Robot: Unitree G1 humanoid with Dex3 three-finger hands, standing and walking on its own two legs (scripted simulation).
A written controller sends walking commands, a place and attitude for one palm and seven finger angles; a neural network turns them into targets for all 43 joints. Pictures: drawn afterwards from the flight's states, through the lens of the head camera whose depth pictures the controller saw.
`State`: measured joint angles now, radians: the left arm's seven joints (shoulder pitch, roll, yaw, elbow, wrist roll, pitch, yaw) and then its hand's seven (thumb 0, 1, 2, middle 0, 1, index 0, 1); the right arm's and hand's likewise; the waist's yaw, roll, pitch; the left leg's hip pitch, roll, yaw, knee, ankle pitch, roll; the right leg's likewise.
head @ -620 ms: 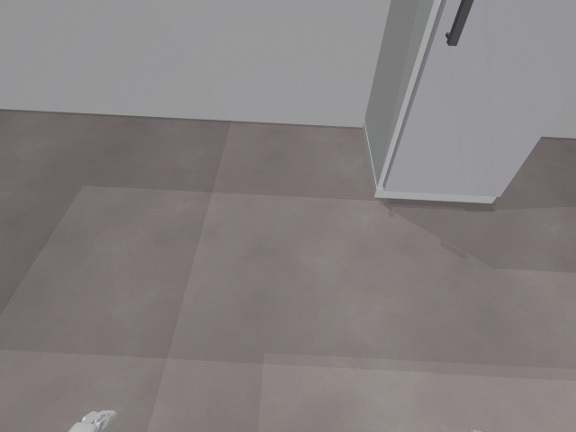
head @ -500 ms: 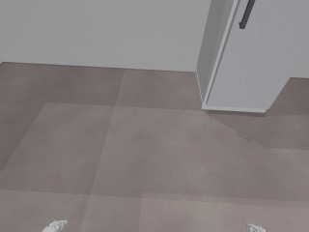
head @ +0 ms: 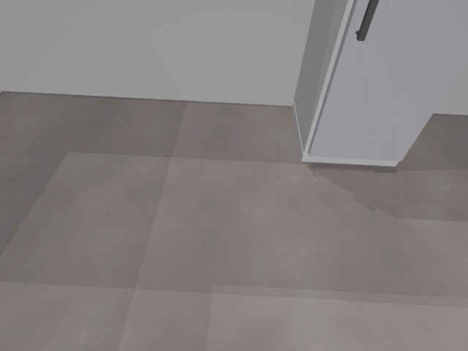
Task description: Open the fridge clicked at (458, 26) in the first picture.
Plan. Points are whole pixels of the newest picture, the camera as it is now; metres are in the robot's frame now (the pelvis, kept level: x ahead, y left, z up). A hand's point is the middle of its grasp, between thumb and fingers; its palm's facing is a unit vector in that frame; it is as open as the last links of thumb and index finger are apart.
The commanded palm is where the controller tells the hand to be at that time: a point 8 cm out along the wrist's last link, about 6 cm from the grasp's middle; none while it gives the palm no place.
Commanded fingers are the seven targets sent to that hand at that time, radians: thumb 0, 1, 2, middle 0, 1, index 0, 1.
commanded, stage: stand and wait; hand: left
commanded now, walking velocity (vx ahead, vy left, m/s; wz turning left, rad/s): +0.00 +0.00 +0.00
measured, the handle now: out of the picture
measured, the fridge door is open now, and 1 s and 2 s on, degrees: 0 0 0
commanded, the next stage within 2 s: look at it before walking up in 0.34 s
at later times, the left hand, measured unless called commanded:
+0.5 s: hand out of the picture +0.06 +0.24 -0.16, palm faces -0.04 -0.94 -0.33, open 7.4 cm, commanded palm none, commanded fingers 0.00 0.90 0.90 -0.20 -0.30 -0.20 -0.30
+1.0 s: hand out of the picture +0.08 +0.24 -0.15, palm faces -0.04 -0.94 -0.34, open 7.4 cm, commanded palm none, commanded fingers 0.00 0.90 0.90 -0.20 -0.30 -0.20 -0.30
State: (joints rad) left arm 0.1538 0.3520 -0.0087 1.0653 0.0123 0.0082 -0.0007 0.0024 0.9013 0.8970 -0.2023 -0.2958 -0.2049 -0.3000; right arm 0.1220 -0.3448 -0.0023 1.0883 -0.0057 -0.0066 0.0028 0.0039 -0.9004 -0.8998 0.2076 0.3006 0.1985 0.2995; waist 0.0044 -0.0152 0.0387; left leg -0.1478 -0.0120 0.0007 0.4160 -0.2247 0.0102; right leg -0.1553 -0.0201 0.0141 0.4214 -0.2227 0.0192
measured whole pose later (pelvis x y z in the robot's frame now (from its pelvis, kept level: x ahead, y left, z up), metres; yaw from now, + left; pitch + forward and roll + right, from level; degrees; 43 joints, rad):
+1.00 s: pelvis +0.00 -0.01 +0.00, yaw +0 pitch -2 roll +0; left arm 0.13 0.35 -0.01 1.09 0.01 0.00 0.00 0.00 0.90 0.90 -0.20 -0.30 -0.20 -0.30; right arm 0.10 -0.34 0.00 1.12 0.00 -0.02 0.00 0.00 -0.90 -0.90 0.21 0.30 0.20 0.30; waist 0.00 -0.01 0.04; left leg -0.14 0.00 0.00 0.37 -0.20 -0.01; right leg -0.15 -0.01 0.01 0.38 -0.20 0.01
